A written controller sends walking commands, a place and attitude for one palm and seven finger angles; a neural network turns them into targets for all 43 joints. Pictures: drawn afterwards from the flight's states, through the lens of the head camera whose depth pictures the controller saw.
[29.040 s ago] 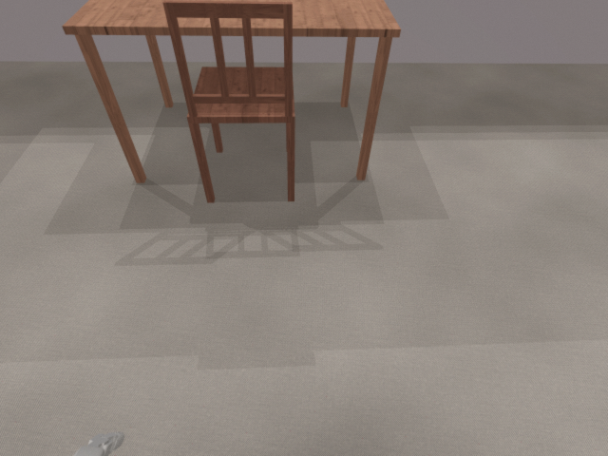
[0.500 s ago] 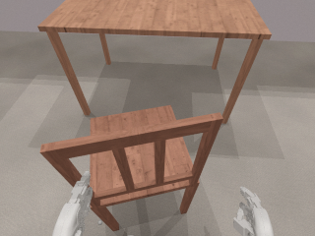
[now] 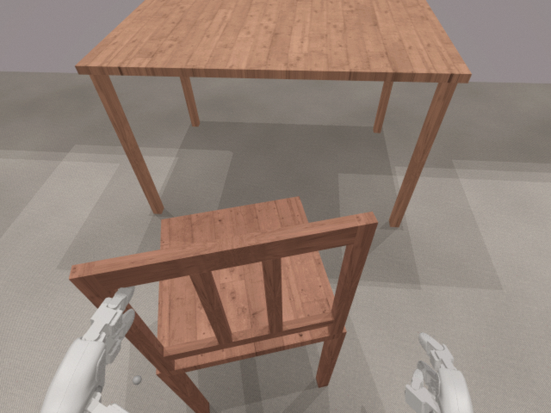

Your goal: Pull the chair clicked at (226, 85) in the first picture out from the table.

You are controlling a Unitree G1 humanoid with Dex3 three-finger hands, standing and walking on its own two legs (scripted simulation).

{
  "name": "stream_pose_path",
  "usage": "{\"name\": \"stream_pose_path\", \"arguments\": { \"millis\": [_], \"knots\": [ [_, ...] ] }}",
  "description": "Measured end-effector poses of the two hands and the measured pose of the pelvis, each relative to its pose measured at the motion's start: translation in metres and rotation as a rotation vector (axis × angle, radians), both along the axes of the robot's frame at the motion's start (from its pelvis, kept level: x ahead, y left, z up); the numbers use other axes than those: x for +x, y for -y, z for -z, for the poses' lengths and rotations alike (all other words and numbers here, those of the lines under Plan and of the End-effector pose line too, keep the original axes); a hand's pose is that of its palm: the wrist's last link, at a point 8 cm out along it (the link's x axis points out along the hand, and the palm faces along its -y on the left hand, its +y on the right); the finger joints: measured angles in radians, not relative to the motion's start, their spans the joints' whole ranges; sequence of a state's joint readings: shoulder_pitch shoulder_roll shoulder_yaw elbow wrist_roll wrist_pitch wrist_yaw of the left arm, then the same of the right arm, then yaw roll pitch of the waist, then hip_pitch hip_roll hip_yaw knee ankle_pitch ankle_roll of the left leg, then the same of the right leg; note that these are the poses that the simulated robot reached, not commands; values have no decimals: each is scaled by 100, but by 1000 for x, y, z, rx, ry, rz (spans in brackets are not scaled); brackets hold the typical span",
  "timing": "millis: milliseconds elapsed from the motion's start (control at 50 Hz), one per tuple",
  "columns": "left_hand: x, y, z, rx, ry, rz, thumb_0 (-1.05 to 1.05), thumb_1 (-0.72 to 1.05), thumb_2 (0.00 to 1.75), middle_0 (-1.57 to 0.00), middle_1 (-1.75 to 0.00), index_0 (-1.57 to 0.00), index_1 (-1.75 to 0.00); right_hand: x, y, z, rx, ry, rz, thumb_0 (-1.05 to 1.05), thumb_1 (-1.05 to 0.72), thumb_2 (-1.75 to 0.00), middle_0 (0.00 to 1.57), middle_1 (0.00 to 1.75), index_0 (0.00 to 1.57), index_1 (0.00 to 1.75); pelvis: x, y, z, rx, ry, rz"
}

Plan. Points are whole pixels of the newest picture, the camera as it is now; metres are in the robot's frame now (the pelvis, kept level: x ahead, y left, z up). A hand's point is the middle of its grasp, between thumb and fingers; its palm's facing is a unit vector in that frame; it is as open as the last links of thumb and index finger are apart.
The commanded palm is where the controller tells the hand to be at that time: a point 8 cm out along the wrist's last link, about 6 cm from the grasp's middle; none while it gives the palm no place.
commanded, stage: draw the hand back to the body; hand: left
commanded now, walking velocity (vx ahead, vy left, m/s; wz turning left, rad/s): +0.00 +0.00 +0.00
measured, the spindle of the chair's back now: (214, 309) +0.29 +0.13 -0.05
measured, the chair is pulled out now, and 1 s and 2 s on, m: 0.60 0.60 0.60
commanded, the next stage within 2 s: step back with the hand held close in 0.96 s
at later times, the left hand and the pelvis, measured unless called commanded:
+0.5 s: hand (99, 361) +0.17 +0.22 +0.08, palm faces +0.09 -0.85 -0.51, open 8.5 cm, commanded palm +0.16 +0.29 +0.21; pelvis +0.02 -0.01 +0.03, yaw +0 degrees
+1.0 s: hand (29, 282) +0.21 +0.26 +0.19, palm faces +0.47 -0.76 -0.45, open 7.2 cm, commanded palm +0.15 +0.29 +0.22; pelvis +0.01 -0.01 +0.04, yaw +0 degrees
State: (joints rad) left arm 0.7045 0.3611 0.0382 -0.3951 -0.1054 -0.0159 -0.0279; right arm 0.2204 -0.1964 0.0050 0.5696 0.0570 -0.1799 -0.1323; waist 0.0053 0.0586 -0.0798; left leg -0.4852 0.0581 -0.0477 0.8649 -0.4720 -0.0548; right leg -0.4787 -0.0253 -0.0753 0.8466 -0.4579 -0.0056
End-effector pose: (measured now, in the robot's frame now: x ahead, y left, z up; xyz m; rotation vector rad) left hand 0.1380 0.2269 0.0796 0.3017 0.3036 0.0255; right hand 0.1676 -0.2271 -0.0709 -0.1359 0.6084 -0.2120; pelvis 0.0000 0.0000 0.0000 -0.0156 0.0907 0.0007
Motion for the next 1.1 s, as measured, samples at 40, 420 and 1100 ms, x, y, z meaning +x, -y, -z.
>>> {"name": "stream_pose_path", "arguments": {
  "millis": [40,420,1100],
  "knots": [
    [0,-2,-5,48,-31,-25,-2,-35,30,-16,-10,-15,-9,3,1,-5,-4,2,4,1,-91,-90,20,30,20,30,3,0,-5,0,21,4],
    [7,-27,-29,203,-138,-179,0,30,61,-15,-19,-46,-31,27,-1,-17,2,-21,-83,1,-91,-90,20,30,20,30,22,8,-31,15,120,7],
    [17,-52,-109,209,346,-310,1,89,90,-21,-30,-22,-31,10,14,-27,-10,-50,-72,1,-91,-90,20,30,20,30,5,5,-38,15,164,14]
  ]
}}
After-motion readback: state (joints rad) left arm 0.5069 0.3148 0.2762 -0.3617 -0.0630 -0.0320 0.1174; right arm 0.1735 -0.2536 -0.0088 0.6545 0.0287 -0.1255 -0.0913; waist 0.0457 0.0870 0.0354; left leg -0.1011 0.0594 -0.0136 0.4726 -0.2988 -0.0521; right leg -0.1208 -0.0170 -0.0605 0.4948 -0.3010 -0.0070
